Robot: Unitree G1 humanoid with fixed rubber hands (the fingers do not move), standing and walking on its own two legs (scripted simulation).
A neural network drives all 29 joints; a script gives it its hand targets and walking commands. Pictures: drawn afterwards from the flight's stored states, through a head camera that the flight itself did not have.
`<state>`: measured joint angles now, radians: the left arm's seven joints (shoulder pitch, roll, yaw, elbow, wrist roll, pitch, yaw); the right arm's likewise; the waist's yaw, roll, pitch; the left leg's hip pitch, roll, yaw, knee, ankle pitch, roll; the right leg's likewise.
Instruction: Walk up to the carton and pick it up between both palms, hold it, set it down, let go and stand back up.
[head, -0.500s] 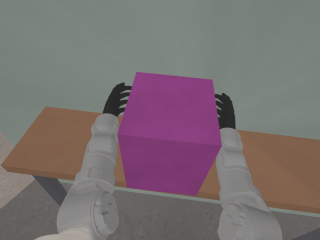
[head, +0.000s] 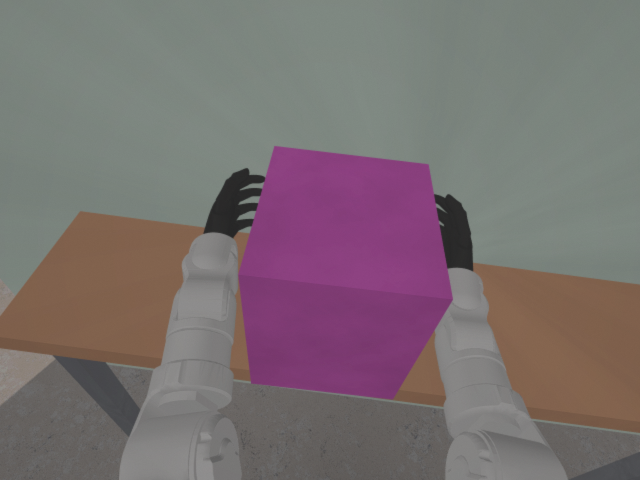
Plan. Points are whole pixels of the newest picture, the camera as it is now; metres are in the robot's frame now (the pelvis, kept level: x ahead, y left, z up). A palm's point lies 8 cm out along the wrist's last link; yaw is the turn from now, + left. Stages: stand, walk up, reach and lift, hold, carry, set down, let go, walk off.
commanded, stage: reach and lift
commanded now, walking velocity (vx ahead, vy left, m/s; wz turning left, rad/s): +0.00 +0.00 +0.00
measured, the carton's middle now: (336, 278) +0.37 -0.02 +0.06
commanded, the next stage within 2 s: none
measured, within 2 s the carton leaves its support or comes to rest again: leaves its support in 0.50 s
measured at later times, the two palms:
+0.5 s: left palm (194, 256) +0.35 +0.15 +0.12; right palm (439, 271) +0.35 -0.14 +0.11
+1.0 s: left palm (217, 256) +0.32 +0.12 +0.16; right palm (486, 285) +0.31 -0.18 +0.14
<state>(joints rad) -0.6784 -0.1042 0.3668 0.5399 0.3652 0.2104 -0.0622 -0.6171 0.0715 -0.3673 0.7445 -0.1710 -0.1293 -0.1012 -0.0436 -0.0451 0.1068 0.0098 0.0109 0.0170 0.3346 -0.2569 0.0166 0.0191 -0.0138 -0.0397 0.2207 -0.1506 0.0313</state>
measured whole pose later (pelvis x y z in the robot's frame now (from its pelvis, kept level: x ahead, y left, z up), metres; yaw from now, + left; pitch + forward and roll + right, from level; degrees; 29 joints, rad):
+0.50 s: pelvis -0.01 +0.00 +0.00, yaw +1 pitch -6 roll -2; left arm -0.51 -0.07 0.20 0.25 0.29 0.44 0.00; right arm -0.50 0.02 -0.13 0.59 0.03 -0.01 -0.16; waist -0.02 -0.04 0.08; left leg -0.02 0.01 0.00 0.37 -0.25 0.01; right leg 0.02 -0.01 -0.07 0.22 -0.13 0.03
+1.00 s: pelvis -0.06 -0.02 +0.00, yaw +1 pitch -12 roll +0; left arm -0.71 -0.09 0.34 0.39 0.38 0.54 -0.06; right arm -0.65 0.02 -0.25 0.70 -0.03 0.08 -0.14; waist -0.05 -0.06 0.14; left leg 0.06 0.01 0.01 0.29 -0.15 0.00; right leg 0.05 -0.02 -0.07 0.23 -0.08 0.00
